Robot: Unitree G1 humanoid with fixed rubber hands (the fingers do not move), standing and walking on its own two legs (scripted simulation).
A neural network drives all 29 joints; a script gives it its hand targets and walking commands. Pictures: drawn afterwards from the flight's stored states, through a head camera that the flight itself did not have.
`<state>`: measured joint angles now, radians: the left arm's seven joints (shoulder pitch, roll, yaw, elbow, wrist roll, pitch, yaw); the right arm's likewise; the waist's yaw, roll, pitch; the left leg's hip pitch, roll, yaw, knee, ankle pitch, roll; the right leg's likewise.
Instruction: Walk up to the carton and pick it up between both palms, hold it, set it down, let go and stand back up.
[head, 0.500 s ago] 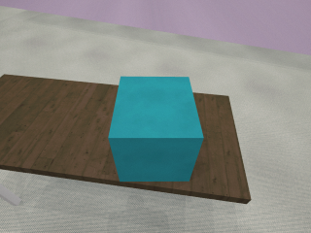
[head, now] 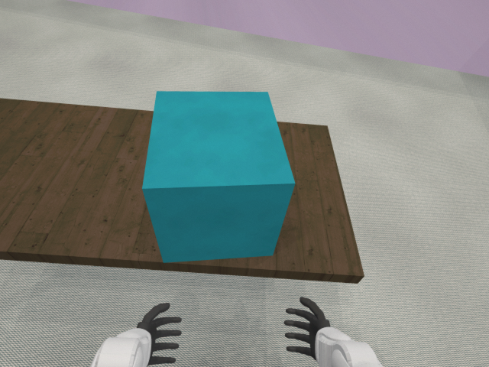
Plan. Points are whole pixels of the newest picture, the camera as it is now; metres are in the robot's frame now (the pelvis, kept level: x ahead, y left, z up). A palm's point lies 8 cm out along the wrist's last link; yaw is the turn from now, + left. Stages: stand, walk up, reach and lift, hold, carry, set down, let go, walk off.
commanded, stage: reach and lift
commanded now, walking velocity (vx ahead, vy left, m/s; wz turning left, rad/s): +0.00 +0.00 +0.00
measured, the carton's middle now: (216, 175) +0.52 +0.03 +0.00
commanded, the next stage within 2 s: none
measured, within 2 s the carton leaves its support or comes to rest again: neither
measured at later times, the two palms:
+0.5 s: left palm out of the picture +0.17 +0.22 -0.07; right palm out of the picture +0.14 -0.19 -0.07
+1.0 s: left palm out of the picture +0.15 +0.23 -0.07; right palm (364, 363) +0.16 -0.20 -0.06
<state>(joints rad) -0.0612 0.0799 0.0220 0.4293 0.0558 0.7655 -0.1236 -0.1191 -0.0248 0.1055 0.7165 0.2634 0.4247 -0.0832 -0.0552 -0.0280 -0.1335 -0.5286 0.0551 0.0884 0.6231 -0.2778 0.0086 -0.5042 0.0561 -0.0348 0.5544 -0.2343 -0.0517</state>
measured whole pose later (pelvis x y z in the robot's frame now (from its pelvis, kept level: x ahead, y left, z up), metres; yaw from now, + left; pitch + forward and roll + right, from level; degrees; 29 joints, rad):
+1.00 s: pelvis +0.01 +0.02 +0.01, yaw +0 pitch +2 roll -1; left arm 0.25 0.23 -0.10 0.48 -0.13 0.03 0.05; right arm 0.26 -0.11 -0.08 0.60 0.05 -0.07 0.05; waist 0.04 -0.04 -0.04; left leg -0.26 0.01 0.11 0.47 -0.24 0.04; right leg -0.25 0.03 0.00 0.42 -0.20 -0.01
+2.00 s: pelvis +0.02 +0.00 +0.01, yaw +1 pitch +9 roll -1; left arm -0.11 0.29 -0.09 0.92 -0.32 -0.53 0.01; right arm -0.12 -0.19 0.03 0.89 0.26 -0.46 0.02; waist 0.00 -0.04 -0.11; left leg -0.42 0.03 0.09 0.54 -0.27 0.02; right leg -0.40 0.04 -0.02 0.50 -0.25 -0.03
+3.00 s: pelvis +0.01 +0.00 +0.01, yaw +2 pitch +15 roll -1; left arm -0.70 0.33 -0.01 1.11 -0.29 -0.20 -0.02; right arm -0.71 -0.24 0.02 1.05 0.31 -0.11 -0.08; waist -0.03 -0.02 -0.21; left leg -0.50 0.02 0.06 0.40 -0.16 0.02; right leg -0.46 0.04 -0.04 0.33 -0.13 -0.03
